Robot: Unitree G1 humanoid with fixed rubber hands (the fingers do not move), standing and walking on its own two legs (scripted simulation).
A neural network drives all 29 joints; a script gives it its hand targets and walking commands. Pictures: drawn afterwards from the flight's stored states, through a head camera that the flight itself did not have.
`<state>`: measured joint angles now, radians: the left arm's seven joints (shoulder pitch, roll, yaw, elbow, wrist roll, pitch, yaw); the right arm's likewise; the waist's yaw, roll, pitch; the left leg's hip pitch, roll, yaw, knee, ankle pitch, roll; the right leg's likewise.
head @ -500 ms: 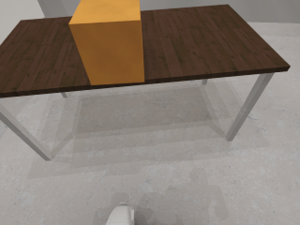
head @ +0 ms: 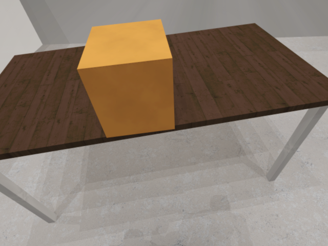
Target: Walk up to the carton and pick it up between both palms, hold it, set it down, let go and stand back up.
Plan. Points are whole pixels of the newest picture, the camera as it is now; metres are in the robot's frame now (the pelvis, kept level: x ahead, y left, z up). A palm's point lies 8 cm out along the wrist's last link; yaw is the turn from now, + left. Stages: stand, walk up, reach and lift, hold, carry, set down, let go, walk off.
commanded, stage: walk up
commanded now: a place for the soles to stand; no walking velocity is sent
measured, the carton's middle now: (133, 78) +0.63 +0.10 +0.10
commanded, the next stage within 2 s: none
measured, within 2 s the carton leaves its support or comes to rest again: neither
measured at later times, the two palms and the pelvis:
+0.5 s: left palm out of the picture +0.15 +0.40 -0.12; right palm (211, 232) +0.19 -0.10 -0.10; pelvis +0.08 +0.13 +0.01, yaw +0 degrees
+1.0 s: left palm out of the picture +0.14 +0.37 -0.11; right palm out of the picture +0.10 -0.11 -0.11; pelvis +0.08 +0.14 +0.02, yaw -3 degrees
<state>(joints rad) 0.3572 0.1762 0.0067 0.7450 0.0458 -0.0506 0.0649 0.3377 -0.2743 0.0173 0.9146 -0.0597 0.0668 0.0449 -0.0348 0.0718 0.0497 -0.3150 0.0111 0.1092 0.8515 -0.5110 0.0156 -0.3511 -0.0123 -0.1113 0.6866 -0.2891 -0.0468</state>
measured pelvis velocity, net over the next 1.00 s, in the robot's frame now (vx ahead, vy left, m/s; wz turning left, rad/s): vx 0.08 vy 0.14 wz -0.05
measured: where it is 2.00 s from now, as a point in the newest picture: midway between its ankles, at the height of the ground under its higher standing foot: outside the picture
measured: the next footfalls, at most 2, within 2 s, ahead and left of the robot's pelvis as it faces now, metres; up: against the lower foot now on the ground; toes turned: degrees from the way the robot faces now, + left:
left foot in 0.32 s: +0.20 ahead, +0.26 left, +0.00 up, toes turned +3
right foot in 0.68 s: +0.11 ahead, +0.03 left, +0.00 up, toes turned -4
